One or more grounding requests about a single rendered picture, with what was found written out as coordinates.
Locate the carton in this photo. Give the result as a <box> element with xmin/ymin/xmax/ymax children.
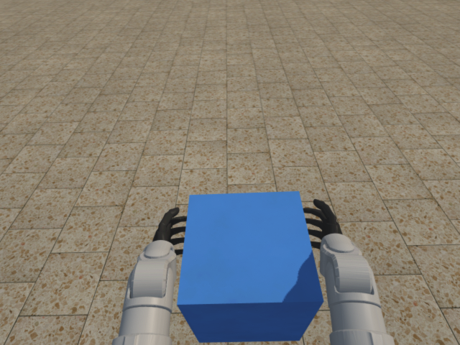
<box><xmin>177</xmin><ymin>191</ymin><xmax>324</xmax><ymax>343</ymax></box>

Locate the robot right hand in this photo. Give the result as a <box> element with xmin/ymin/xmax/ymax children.
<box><xmin>303</xmin><ymin>199</ymin><xmax>342</xmax><ymax>249</ymax></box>

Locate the robot left forearm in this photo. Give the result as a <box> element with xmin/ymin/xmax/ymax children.
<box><xmin>112</xmin><ymin>240</ymin><xmax>177</xmax><ymax>345</ymax></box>

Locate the robot right forearm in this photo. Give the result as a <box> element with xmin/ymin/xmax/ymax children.
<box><xmin>320</xmin><ymin>234</ymin><xmax>395</xmax><ymax>345</ymax></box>

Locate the robot left hand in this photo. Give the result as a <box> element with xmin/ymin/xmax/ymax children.
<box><xmin>153</xmin><ymin>207</ymin><xmax>187</xmax><ymax>256</ymax></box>

